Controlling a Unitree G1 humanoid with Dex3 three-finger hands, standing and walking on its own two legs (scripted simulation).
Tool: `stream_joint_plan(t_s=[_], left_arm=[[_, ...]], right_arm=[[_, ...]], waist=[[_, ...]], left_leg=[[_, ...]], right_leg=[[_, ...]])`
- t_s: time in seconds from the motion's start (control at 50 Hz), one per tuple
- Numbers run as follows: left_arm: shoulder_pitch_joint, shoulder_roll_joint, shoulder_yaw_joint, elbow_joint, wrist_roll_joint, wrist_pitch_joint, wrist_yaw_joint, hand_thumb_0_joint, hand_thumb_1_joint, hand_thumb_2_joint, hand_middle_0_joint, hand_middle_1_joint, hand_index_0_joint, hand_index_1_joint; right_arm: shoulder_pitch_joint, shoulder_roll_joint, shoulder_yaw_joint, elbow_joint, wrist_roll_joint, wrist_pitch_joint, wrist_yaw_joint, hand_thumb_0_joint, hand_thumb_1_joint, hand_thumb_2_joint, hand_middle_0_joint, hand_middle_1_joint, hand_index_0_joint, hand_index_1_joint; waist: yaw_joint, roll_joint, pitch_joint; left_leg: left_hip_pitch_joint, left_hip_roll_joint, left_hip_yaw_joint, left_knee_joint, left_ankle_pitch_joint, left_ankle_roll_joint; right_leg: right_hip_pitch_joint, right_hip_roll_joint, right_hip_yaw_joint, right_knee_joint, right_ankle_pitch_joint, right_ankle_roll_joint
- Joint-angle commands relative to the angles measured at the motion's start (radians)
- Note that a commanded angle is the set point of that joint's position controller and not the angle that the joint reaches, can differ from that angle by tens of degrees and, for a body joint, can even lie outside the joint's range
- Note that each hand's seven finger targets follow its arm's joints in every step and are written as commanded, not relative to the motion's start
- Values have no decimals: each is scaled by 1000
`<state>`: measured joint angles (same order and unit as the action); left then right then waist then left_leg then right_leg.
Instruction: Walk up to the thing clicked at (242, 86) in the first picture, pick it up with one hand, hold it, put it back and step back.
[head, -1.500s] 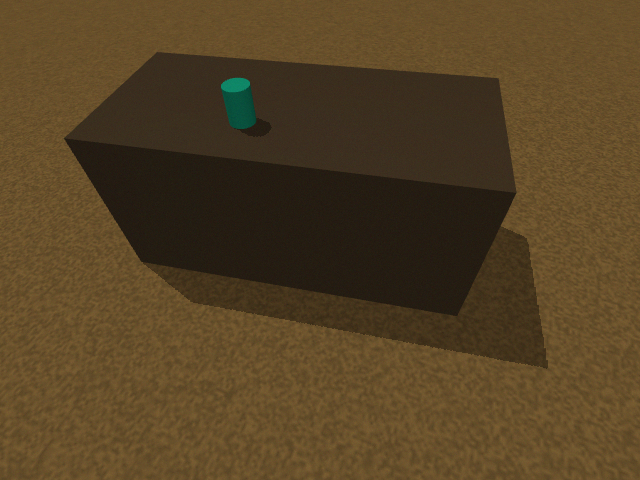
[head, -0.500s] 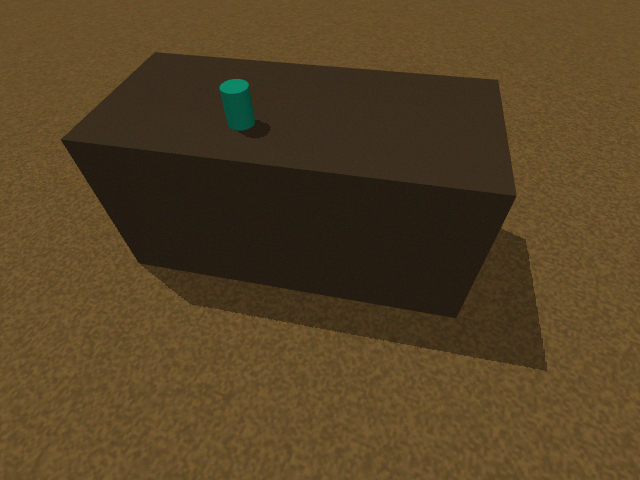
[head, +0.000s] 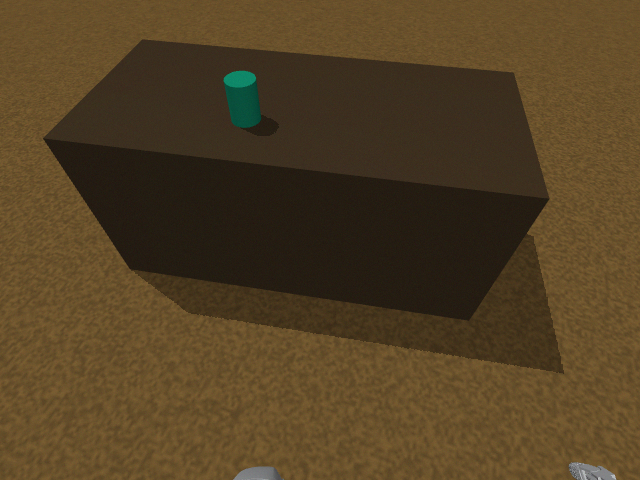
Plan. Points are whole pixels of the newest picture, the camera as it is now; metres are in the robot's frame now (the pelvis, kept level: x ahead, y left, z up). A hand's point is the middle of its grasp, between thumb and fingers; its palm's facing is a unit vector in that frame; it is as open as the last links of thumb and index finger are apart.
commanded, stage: walk up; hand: left
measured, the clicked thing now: (243, 99) +0.98 +0.23 -0.10
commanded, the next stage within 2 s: none
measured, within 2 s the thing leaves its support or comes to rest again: neither
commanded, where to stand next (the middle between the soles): +0.47 +0.09 m, yaw -7 degrees
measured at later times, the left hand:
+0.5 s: hand (143, 370) +0.27 +0.29 -0.10, palm faces -0.05 -0.90 -0.44, open 7.4 cm
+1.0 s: hand (126, 278) +0.45 +0.38 -0.13, palm faces -0.19 -0.90 -0.38, open 7.4 cm
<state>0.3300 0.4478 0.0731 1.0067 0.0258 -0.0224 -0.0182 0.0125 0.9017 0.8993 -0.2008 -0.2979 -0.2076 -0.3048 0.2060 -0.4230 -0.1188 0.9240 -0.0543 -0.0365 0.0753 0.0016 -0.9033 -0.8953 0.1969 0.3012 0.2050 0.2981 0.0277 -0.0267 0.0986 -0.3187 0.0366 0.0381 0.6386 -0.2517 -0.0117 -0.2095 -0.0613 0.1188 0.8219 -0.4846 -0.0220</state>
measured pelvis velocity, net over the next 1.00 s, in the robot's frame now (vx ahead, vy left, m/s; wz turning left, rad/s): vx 0.35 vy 0.11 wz -0.12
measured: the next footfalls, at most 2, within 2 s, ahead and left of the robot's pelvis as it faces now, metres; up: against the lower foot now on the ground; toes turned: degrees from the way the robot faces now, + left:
right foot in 0.32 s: +0.26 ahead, -0.11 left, +0.00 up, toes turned -6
left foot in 0.74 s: +0.46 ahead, +0.24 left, +0.00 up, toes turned -8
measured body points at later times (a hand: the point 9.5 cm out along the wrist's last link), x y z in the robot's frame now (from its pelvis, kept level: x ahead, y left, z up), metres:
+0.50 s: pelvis +0.18 +0.02 +0.01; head +0.19 -0.01 +0.46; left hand +0.27 +0.33 -0.08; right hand +0.22 -0.29 -0.13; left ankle +0.14 +0.15 -0.65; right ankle +0.22 -0.10 -0.72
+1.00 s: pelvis +0.35 +0.11 +0.01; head +0.38 +0.12 +0.46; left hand +0.46 +0.43 -0.11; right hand +0.34 -0.21 -0.09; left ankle +0.36 +0.21 -0.72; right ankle +0.38 -0.03 -0.67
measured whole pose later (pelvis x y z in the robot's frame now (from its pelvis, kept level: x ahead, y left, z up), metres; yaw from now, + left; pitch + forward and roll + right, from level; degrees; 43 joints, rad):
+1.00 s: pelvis +0.35 +0.11 +0.01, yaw -7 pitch -3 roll +0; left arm 0.30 0.45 0.04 0.88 0.00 -0.06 -0.02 0.01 0.90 0.90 -0.20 -0.30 -0.21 -0.30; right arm 0.36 -0.39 -0.06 0.82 -0.01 -0.05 0.05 0.00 -0.90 -0.89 0.20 0.30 0.21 0.30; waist -0.03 -0.03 0.10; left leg -0.22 0.03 0.11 0.57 -0.31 0.03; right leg -0.51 -0.04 0.00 0.99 -0.35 -0.02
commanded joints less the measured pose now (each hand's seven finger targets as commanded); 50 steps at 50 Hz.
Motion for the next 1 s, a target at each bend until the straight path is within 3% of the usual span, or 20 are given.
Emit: stream_joint_plan(t_s=[0.0, 0.04, 0.08, 0.2, 0.28, 0.3, 0.32, 0.34, 0.36, 0.38, 0.44, 0.5, 0.64, 0.7, 0.72, 0.74, 0.76, 0.78, 0.86, 0.98], left_arm=[[-57, 223, 24, -128, -16, -42, 20, 0, 900, 900, -200, -300, -200, -300], [34, 218, 32, -81, -30, -47, 4, 0, 900, 900, -200, -300, -200, -300], [45, 192, 31, -71, -33, -45, -10, 0, 900, 900, -200, -300, -200, -300], [-72, 163, 28, -163, -14, -60, -25, 0, 900, 900, -200, -300, -200, -300], [-2, 145, 40, -143, -12, -76, -11, 0, 900, 900, -200, -300, -200, -300], [80, 167, 52, -129, -12, -80, 0, 0, 900, 900, -200, -300, -200, -300], [171, 216, 73, -116, -11, -87, 13, 0, 900, 900, -200, -300, -200, -300], [201, 303, 95, -134, -9, -94, 25, 0, 900, 900, -200, -300, -200, -300], [152, 318, 89, -154, -21, -87, 24, 0, 900, 900, -200, -300, -200, -300], [91, 321, 86, -176, -30, -84, 25, 0, 900, 900, -200, -300, -200, -300], [37, 245, 63, -200, -36, -91, 30, 0, 900, 900, -200, -300, -200, -300], [8, 235, 53, -214, -28, -98, 29, 0, 900, 900, -200, -300, -200, -300], [0, 277, 64, -245, -12, -101, 23, 0, 900, 900, -200, -300, -200, -300], [-52, 255, 53, -253, -8, -86, 24, 0, 900, 900, -200, -300, -200, -300], [-8, 191, 33, -252, 0, -81, 28, 0, 900, 900, -200, -300, -200, -300], [66, 93, 3, -246, -15, -78, 27, 0, 900, 900, -200, -300, -200, -300], [83, 133, 8, -239, -27, -71, 38, 0, 900, 900, -200, -300, -200, -300], [71, 210, 23, -223, -18, -69, 48, 0, 900, 900, -200, -300, -200, -300], [66, 207, 31, -168, -36, -73, 20, 0, 900, 900, -200, -300, -200, -300], [-21, 138, 18, -195, -18, -46, 1, 0, 900, 900, -200, -300, -200, -300]], right_arm=[[42, -341, -72, -86, 27, -8, -18, 0, -900, -900, 200, 300, 200, 300], [-15, -248, -39, -115, 32, -22, -26, 0, -900, -900, 200, 300, 200, 300], [28, -227, -27, -106, 34, -34, -26, 0, -900, -900, 200, 300, 200, 300], [72, -250, -30, -143, 31, -34, -21, 0, -900, -900, 200, 300, 200, 300], [87, -209, -15, -171, 38, -16, -18, 0, -900, -900, 200, 300, 200, 300], [75, -192, -8, -184, 42, -13, -17, 0, -900, -900, 200, 300, 200, 300], [103, -147, 8, -194, 46, -13, -18, 0, -900, -900, 200, 300, 200, 300], [153, -90, 27, -214, 43, -10, -17, 0, -900, -900, 200, 300, 200, 300], [147, -196, 6, -196, 37, 9, -23, 0, -900, -900, 200, 300, 200, 300], [134, -229, -6, -184, 32, 15, -32, 0, -900, -900, 200, 300, 200, 300], [123, -202, -2, -154, 44, 12, -26, 0, -900, -900, 200, 300, 200, 300], [164, -173, -6, -148, 33, 25, -9, 0, -900, -900, 200, 300, 200, 300], [43, -167, -28, -196, 26, 7, 15, 0, -900, -900, 200, 300, 200, 300], [195, -195, -53, -146, 17, -3, 5, 0, -900, -900, 200, 300, 200, 300], [310, -244, -72, -109, 13, -10, -5, 0, -900, -900, 200, 300, 200, 300], [341, -308, -86, -120, 1, -18, -17, 0, -900, -900, 200, 300, 200, 300], [255, -346, -83, -164, 17, -24, -19, 0, -900, -900, 200, 300, 200, 300], [184, -366, -85, -177, 47, -21, -18, 0, -900, -900, 200, 300, 200, 300], [118, -238, -28, -182, 45, -38, -36, 0, -900, -900, 200, 300, 200, 300], [167, -230, -8, -180, 47, -47, -60, 0, -900, -900, 200, 300, 200, 300]], waist=[[-76, 190, 23], [-25, 175, 47], [-27, 177, 54], [-56, 176, 27], [-11, 78, -49], [41, 9, -108], [93, -137, -165], [76, -327, -192], [65, -177, -160], [44, -159, -92], [5, -45, -15], [-27, -87, -5], [-8, -131, -33], [-119, -38, -104], [-168, 142, -162], [-168, 407, -139], [-119, 359, -100], [-98, 300, -69], [-40, 209, 26], [-49, 156, -13]], left_leg=[[124, 370, -607, -498, -608, 256], [114, 244, -359, -447, -384, 194], [72, 192, -243, -448, -251, 183], [138, 237, -172, -395, -79, 250], [77, 162, -54, -164, 177, 186], [44, 129, -25, -14, 237, 160], [-33, 65, 16, 220, 174, 121], [-251, -60, 38, 444, -274, 63], [-309, -39, -67, 511, -315, 57], [-325, 11, -100, 544, -329, 50], [-286, 55, -142, 515, -173, 47], [-187, 57, -86, 430, -89, 23], [-38, 74, -16, 68, -26, 13], [249, 24, 32, -26, -7, 37], [389, 31, -41, -55, -80, 59], [394, 208, -330, -253, -311, 101], [310, 369, -651, -413, -435, 173], [236, 416, -696, -415, -473, 261], [99, 236, -272, -339, -3, 185], [146, 247, -137, -273, 452, 243]], right_leg=[[-422, 15, 3, 362, -5, -38], [-371, -4, -2, 268, 113, -29], [-310, 10, -43, 190, 159, -5], [-239, -20, -127, -143, 203, 11], [33, 67, -215, -284, 335, -10], [170, 82, -221, -323, 342, -24], [287, 14, -92, -382, 258, -47], [399, -257, 352, -468, 161, -135], [320, -354, 571, -548, 15, -237], [225, -387, 598, -559, -49, -290], [100, -246, 266, -537, 234, -215], [-35, -178, 102, -528, 326, -202], [-125, -157, 13, -462, 200, -180], [-272, -137, -12, -259, 178, -133], [-351, -77, -59, 11, 184, -96], [-479, 84, -132, 293, 2, -43], [-564, 126, -84, 384, -57, -32], [-534, 53, -40, 433, -62, -46], [-415, -9, -41, 305, 117, -30], [-316, -13, -118, 57, 168, 5]])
